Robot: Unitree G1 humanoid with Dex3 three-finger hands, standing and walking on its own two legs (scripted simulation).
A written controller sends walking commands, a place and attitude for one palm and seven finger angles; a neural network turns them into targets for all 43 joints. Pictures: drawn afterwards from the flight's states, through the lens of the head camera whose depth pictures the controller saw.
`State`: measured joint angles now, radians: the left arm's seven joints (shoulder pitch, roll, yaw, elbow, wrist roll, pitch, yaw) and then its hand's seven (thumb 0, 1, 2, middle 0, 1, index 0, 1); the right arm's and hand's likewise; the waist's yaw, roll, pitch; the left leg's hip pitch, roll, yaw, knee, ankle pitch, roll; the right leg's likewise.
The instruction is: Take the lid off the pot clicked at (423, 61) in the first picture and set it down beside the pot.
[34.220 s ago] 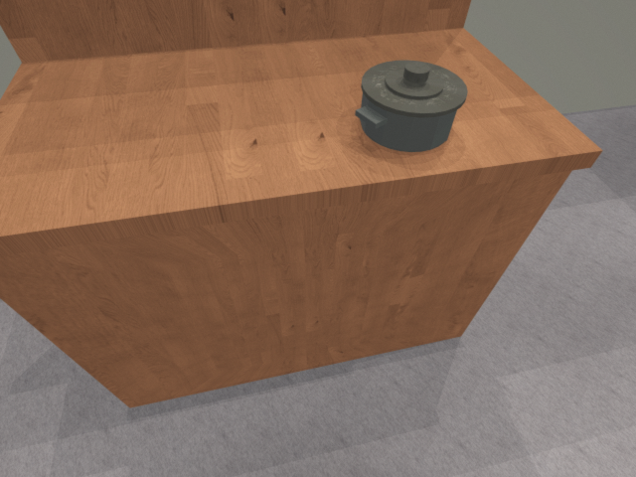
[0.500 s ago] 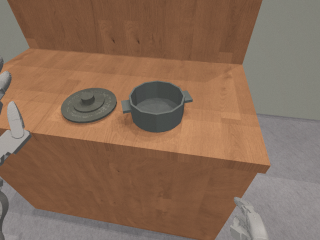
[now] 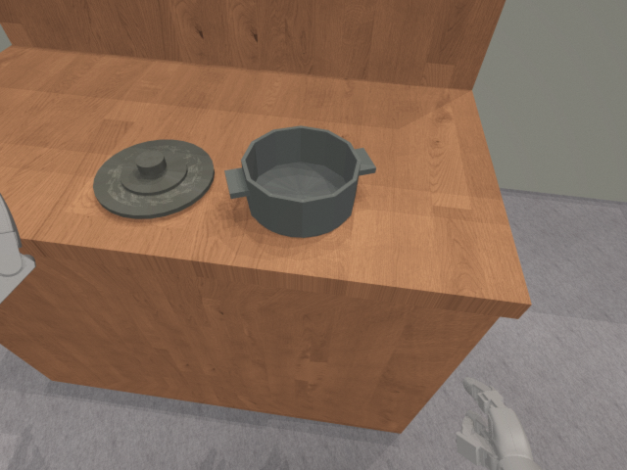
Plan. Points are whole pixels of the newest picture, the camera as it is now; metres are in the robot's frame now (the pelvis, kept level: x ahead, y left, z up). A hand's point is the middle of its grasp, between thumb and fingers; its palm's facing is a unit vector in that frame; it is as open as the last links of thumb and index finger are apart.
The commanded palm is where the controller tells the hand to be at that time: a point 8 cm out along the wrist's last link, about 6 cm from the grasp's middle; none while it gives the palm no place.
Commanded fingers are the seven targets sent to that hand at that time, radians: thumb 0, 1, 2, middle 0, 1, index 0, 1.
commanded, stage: step back with the hand held close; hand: left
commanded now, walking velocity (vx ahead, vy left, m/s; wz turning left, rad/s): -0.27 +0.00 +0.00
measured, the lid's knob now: (151, 162) +0.52 +0.31 +0.08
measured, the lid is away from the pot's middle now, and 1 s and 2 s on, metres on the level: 0.24 0.24 0.24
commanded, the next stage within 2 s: stop stepping back and stand still in 0.98 s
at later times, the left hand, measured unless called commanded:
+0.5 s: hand out of the picture +0.12 +0.25 +0.26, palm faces +0.47 -0.79 -0.40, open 7.4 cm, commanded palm +0.05 +0.30 +0.26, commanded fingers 0.00 0.90 0.90 -0.20 -0.30 -0.20 -0.30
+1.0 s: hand out of the picture +0.00 +0.27 +0.27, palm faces +0.40 -0.85 -0.34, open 7.4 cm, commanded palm -0.03 +0.34 +0.26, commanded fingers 0.00 0.90 0.90 -0.20 -0.30 -0.20 -0.30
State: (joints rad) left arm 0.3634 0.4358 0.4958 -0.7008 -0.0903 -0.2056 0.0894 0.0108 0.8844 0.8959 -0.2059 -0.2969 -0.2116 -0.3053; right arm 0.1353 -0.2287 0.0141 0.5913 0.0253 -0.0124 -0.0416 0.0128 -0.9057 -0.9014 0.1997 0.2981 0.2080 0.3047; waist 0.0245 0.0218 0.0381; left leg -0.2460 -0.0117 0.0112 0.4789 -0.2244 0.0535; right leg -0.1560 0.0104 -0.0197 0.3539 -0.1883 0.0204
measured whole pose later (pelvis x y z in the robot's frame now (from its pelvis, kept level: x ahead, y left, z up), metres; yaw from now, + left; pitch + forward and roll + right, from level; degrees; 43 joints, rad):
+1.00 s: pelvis -0.17 +0.07 -0.03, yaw -3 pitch -1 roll -8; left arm 0.32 0.53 0.51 -0.84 -0.09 -0.30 0.10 0.01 0.88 0.90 -0.21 -0.30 -0.22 -0.31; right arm 0.19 -0.16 0.01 0.64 0.01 -0.07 -0.06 0.01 -0.90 -0.90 0.20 0.30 0.21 0.30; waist 0.00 0.03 -0.05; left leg -0.57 0.00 0.01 0.61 -0.10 0.01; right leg -0.08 0.03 0.00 0.47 -0.38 0.08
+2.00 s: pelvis -0.50 +0.29 -0.06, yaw +0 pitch -5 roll -8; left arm 0.03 0.24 0.40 -0.03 0.03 -0.03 0.05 -0.01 0.90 0.90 -0.19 -0.29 -0.20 -0.30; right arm 0.33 -0.24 -0.01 0.73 0.01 -0.01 -0.02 0.01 -0.91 -0.90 0.20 0.30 0.21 0.30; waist -0.10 0.08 -0.12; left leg -0.44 -0.02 -0.11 1.05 -0.52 0.07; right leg -0.68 0.09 0.04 1.65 -0.52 0.01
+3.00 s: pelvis -0.35 +0.19 -0.02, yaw +2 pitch +2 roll +2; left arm 0.13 0.18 0.05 1.05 0.01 0.01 0.04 0.02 0.93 0.89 -0.20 -0.30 -0.21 -0.30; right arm 0.15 -0.19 -0.08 0.95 0.00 0.05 -0.06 0.00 -0.92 -0.90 0.20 0.30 0.20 0.30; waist 0.00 0.04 0.16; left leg -0.29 0.00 0.04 0.63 -0.35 -0.02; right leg -0.36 -0.02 0.03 0.67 -0.27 -0.01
